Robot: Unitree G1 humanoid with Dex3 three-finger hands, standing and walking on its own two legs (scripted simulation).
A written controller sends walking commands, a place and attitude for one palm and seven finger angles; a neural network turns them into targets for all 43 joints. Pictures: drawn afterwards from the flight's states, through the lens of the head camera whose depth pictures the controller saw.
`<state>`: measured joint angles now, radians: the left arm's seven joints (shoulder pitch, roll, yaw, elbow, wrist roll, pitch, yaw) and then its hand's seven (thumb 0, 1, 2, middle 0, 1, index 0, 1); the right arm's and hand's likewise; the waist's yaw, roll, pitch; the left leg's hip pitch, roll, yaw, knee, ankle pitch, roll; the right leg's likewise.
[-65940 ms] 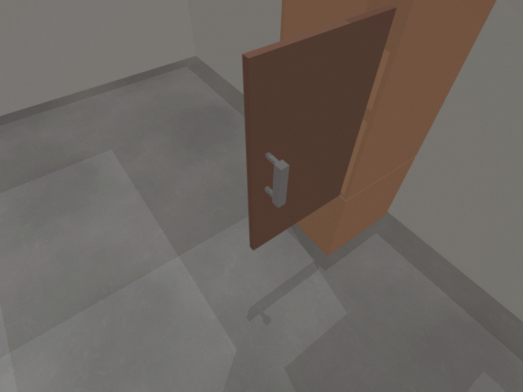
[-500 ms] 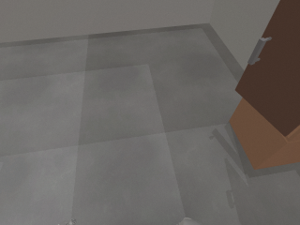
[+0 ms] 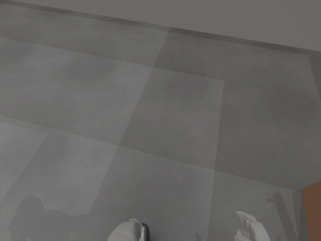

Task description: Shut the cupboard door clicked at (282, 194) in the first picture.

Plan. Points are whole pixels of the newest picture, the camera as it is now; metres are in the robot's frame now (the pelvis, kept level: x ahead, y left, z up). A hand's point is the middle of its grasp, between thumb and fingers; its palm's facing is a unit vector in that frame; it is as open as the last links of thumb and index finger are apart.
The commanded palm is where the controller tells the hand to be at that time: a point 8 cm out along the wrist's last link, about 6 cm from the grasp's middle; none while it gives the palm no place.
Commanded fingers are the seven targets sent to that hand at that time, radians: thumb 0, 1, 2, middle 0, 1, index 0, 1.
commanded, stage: walk to a spot facing it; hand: left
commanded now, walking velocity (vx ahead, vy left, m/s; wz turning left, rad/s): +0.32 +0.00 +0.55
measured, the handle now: out of the picture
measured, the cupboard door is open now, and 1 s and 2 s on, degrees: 16 16 16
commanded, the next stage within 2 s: turn to face it in 0.30 s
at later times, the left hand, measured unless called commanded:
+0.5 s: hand (112, 170) +0.31 +0.18 -0.13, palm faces +0.15 -0.95 -0.26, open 7.3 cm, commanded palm none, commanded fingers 0.00 0.90 0.90 -0.20 -0.30 -0.20 -0.30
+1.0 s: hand (111, 176) +0.30 +0.19 -0.16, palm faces +0.07 -0.98 -0.20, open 7.3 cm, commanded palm none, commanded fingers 0.00 0.90 0.90 -0.20 -0.30 -0.20 -0.30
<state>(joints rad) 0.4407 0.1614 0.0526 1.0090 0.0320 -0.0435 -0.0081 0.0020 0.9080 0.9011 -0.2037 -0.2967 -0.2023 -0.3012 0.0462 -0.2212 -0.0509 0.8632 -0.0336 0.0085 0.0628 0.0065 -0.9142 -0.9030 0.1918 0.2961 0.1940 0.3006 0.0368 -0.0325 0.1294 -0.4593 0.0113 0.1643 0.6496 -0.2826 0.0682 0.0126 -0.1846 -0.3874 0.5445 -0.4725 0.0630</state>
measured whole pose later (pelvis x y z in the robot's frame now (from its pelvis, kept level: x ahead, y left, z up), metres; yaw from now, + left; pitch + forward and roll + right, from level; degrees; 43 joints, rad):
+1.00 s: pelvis +0.27 -0.02 +0.01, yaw -2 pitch +0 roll -1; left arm 0.26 0.22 0.10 0.95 0.02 0.08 -0.03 0.00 0.92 0.90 -0.20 -0.30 -0.20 -0.30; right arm 0.14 -0.17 -0.02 0.92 -0.03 0.02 -0.03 0.00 -0.91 -0.90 0.20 0.30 0.20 0.30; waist 0.05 0.00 0.08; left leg -0.21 0.09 0.14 0.51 -0.29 0.01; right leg -0.43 -0.02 -0.05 0.97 -0.47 0.04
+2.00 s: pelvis +0.30 -0.03 +0.00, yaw -39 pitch +1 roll -1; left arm 0.13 0.23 0.07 0.85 0.03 0.05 -0.03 0.00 0.91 0.90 -0.20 -0.30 -0.20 -0.30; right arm 0.25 -0.27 -0.06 0.93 -0.02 0.06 -0.02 0.01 -0.91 -0.90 0.20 0.30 0.20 0.30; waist -0.03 0.05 0.09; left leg -0.36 0.16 0.16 0.87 -0.51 -0.06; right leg -0.26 -0.01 -0.06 0.59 -0.34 -0.01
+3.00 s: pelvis +0.33 -0.04 +0.01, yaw -72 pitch +1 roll +0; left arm 0.20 0.23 0.05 0.88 0.03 0.06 -0.02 0.00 0.91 0.90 -0.20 -0.30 -0.20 -0.30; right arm 0.18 -0.25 -0.05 0.89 -0.01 0.05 -0.01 0.01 -0.91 -0.90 0.20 0.30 0.20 0.30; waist 0.00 -0.01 0.06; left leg -0.42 0.05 0.04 0.80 -0.39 -0.09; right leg -0.26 0.02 0.07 0.51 -0.26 0.00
